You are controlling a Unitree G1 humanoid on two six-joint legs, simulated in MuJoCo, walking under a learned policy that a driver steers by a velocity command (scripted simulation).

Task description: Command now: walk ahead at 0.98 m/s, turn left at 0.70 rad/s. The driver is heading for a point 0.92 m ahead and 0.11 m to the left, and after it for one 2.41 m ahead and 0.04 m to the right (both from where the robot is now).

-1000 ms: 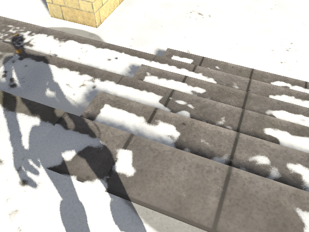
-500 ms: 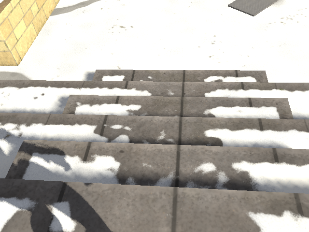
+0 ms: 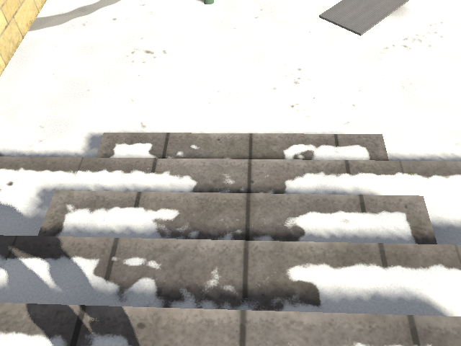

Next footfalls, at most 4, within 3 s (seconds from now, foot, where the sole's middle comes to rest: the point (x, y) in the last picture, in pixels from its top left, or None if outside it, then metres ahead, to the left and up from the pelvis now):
0.38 right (279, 345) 0.52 -0.11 -0.90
0.88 left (188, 274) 0.86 0.19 -1.05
1.26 right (199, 214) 1.23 0.16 -1.20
1.66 left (166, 172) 1.63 0.36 -1.35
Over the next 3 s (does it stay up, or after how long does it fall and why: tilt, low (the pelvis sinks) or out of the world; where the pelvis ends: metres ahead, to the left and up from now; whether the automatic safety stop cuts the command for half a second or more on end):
stays up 2.53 -0.10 -0.90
